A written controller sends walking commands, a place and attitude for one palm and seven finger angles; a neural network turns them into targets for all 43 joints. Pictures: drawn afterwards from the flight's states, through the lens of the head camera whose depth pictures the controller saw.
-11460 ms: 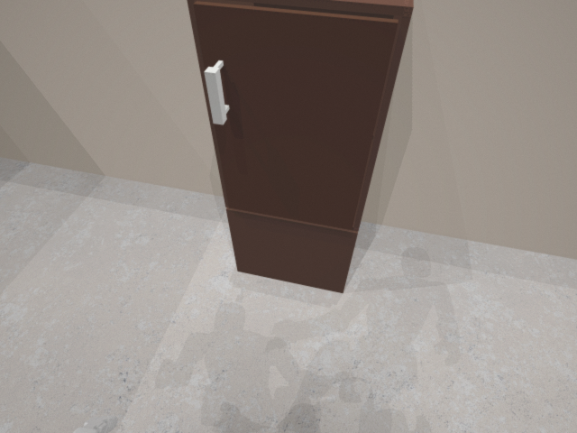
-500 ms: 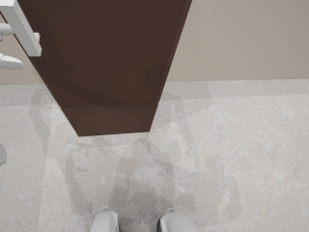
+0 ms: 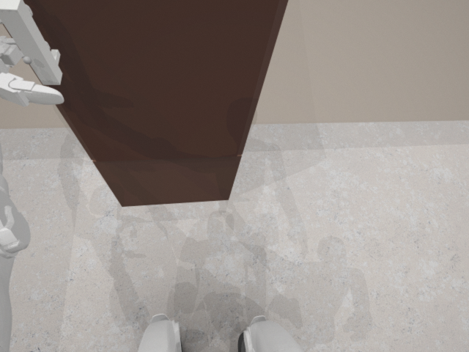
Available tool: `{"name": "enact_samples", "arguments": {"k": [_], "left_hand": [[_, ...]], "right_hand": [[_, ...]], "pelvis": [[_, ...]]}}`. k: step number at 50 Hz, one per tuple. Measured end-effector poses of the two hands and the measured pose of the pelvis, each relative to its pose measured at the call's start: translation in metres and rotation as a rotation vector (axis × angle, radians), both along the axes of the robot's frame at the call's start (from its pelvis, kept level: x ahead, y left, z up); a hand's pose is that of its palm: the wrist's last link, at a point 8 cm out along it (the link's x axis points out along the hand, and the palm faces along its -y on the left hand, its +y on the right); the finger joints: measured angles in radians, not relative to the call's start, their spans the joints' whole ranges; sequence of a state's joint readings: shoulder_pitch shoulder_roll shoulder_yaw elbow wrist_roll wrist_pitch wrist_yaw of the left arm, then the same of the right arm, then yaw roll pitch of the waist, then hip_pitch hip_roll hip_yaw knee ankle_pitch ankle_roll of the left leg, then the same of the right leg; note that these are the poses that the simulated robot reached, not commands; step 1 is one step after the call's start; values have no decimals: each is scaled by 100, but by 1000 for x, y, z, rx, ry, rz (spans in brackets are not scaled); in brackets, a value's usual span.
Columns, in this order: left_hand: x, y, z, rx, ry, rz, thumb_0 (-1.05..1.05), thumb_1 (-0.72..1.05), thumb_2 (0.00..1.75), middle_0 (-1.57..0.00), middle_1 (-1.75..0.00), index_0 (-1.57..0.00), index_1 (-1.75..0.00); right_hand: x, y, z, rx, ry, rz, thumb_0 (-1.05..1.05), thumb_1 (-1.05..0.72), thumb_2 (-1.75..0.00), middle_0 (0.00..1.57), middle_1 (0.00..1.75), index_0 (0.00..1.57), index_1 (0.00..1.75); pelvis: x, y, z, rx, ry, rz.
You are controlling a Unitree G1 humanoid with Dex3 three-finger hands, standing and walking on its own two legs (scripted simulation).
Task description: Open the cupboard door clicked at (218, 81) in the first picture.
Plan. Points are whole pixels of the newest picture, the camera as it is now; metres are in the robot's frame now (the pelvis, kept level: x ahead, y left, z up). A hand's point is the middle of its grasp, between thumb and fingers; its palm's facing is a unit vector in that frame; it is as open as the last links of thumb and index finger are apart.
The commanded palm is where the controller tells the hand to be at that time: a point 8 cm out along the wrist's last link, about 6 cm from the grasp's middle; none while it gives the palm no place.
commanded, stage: slide the fingers in behind the handle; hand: left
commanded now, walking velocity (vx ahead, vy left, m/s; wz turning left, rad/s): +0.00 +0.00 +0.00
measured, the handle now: (36, 35) +0.58 +0.24 +0.13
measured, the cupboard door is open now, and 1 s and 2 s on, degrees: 0 0 15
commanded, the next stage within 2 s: close the thumb around the handle in 0.52 s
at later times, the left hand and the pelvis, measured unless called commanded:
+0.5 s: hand (36, 59) +0.54 +0.23 +0.13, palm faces +0.01 -1.00 -0.01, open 13.8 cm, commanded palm +0.53 +0.27 +0.12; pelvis +0.00 +0.00 +0.00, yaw +0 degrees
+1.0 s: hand (36, 58) +0.54 +0.24 +0.12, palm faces +0.01 -1.00 +0.00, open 9.9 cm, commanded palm +0.52 +0.27 +0.12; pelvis +0.00 +0.00 +0.00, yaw -1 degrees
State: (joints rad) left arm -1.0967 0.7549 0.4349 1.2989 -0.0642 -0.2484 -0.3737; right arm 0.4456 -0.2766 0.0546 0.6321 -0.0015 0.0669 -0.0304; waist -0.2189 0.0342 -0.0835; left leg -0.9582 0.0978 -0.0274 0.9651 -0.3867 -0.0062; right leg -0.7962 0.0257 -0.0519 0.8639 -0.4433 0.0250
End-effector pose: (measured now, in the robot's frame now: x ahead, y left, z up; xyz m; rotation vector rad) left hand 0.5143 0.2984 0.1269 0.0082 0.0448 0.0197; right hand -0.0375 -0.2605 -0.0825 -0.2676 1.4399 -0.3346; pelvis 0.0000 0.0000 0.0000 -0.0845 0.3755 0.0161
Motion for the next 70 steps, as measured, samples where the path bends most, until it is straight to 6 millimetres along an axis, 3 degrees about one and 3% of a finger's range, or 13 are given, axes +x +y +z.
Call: {"name": "enact_samples", "arguments": {"k": [13, 36, 44, 57, 64, 70], "left_hand": [[0, -14, 0, -11, -4, 0, -1, -50, 30, -30, -120, -29, -123], [2, -12, 1, -7, -7, -11, -1, -47, 32, -30, -120, -32, -123], [4, -11, 0, -12, -8, -8, -1, -20, 43, -32, -123, -34, -126], [3, -11, 1, -9, -16, -26, 0, 47, 72, -37, -130, -37, -131], [1, -24, -1, -23, -6, -45, -1, 64, 82, -39, -133, -39, -134], [-1, -27, -1, -5, -6, -18, -1, 68, 85, -36, -134, -39, -135]], "right_hand": [[2, -2, -2, 9, -13, 9, 0, -91, -90, 21, 30, 20, 30], [-5, 2, 0, 6, -8, -12, 0, -91, -90, 21, 30, 20, 30], [-5, 4, 0, 5, -10, -12, 0, -91, -90, 21, 30, 20, 30], [-1, 5, 1, 6, -12, -16, 0, -91, -90, 21, 30, 20, 30], [4, 4, -2, 11, -37, -7, 0, -91, -90, 21, 30, 20, 30], [4, 2, -4, 13, -68, -14, 0, -91, -90, 21, 30, 20, 30]], "pelvis": [[-1, -3, 0, 3, -4, 4], [-1, 1, 0, 4, -3, -6], [0, 2, 1, 3, -2, -8], [3, 4, 2, 3, -5, -11], [1, 3, 1, 6, -14, -9], [-3, 0, 0, 9, -17, -16]]}}
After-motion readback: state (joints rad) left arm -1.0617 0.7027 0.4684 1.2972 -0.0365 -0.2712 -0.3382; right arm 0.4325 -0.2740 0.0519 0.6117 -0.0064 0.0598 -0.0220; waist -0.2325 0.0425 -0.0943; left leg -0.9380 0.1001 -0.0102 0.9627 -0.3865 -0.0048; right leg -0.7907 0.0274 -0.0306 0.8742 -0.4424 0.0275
